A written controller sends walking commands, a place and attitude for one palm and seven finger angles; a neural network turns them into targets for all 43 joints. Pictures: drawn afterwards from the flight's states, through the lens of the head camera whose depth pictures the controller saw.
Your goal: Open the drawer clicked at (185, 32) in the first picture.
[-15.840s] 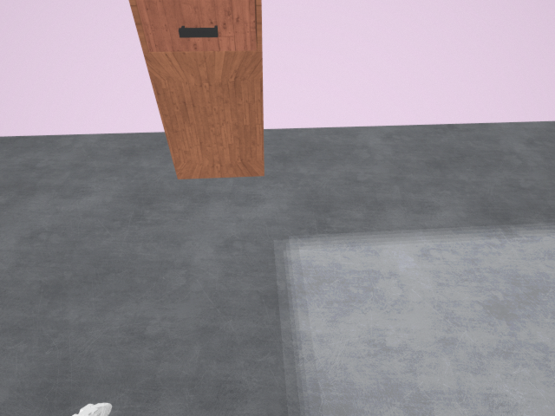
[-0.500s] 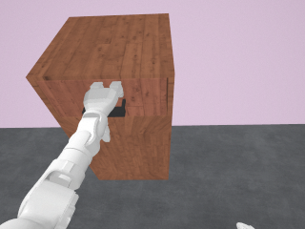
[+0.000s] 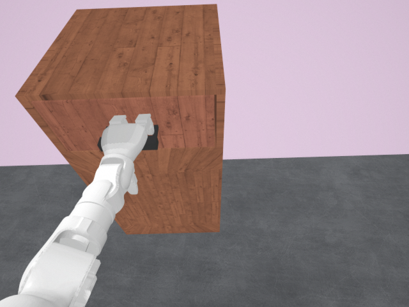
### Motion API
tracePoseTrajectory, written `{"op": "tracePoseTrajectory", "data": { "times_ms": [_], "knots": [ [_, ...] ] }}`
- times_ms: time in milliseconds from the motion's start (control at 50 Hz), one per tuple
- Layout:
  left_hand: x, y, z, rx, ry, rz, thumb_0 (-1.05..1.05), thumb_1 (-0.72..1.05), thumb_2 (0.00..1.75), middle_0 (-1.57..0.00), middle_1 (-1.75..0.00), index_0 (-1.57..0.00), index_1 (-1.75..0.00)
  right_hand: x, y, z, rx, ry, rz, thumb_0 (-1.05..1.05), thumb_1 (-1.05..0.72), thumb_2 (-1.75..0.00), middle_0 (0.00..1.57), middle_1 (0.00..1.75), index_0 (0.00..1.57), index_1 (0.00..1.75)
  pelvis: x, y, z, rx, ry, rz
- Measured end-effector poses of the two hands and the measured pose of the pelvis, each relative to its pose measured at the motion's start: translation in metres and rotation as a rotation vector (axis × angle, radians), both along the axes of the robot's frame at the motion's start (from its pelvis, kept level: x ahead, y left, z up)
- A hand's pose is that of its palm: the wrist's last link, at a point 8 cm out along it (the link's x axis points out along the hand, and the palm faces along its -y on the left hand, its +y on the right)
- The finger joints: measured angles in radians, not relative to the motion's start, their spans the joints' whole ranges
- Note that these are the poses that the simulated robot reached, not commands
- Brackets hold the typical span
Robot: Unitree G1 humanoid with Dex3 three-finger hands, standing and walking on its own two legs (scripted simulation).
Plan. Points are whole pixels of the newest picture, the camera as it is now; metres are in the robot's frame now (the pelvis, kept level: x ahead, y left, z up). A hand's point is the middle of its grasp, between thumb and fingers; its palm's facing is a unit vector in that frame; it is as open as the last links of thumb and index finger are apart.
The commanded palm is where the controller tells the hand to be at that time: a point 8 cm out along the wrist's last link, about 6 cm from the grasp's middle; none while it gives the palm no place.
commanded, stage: lower the fingers behind the handle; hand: left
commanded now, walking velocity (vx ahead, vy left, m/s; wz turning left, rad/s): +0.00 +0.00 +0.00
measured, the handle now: (130, 136) +0.51 +0.19 +0.02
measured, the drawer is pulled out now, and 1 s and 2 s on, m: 0.00 0.00 0.00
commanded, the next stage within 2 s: lift the fingers back up to retry in 0.92 s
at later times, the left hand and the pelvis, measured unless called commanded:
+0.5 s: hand (136, 154) +0.44 +0.16 +0.02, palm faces +0.02 -0.04 -1.00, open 13.7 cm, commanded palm +0.42 +0.17 +0.06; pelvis +0.00 +0.01 -0.01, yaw +0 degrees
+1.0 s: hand (136, 154) +0.44 +0.16 +0.02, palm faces +0.02 -0.04 -1.00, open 13.8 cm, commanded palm +0.42 +0.17 +0.06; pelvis -0.02 +0.02 -0.01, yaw -1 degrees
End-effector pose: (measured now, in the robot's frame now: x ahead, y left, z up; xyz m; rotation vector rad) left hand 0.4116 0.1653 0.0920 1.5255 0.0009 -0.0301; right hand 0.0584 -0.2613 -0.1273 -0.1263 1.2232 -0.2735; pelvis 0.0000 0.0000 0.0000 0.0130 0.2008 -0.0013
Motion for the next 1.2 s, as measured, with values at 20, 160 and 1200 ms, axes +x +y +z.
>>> {"op": "tracePoseTrajectory", "data": {
  "times_ms": [20, 160, 1200],
  "knots": [
    [0.001, 0.000, -0.001, 0.004, 0.000, 0.001, 0.00, -0.49, 0.30, -0.32, -1.20, -0.32, -1.20, -0.002, 0.000, 0.000, -0.001, 0.002, -0.004, 0.01, -0.91, -0.89, 0.20, 0.30, 0.20, 0.30, 0.000, 0.000, 0.000, 0.000, 0.003, 0.000],
    [0.008, -0.001, -0.005, -0.001, 0.000, 0.012, 0.00, -0.49, 0.30, -0.32, -1.20, -0.32, -1.20, -0.011, 0.002, -0.002, 0.000, 0.011, -0.023, 0.01, -0.91, -0.89, 0.20, 0.30, 0.20, 0.30, -0.001, 0.002, -0.002, -0.002, 0.022, -0.008],
    [0.018, 0.000, -0.013, 0.012, -0.016, 0.034, 0.00, -0.49, 0.30, -0.32, -1.20, -0.31, -1.27, -0.039, 0.029, -0.006, -0.018, 0.027, -0.041, 0.01, -0.91, -0.89, 0.20, 0.30, 0.20, 0.30, -0.016, 0.026, -0.013, -0.025, 0.056, -0.012]
  ]
}}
